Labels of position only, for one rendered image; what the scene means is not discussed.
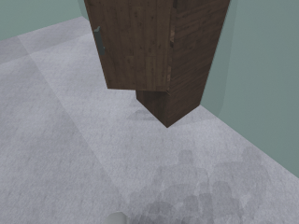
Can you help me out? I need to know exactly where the cupboard door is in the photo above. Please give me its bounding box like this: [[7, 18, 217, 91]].
[[84, 0, 174, 91]]

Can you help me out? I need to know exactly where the left robot thigh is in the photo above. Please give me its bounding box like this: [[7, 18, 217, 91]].
[[103, 212, 130, 224]]

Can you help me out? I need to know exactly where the handle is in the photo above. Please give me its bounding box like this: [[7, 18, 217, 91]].
[[93, 26, 106, 55]]

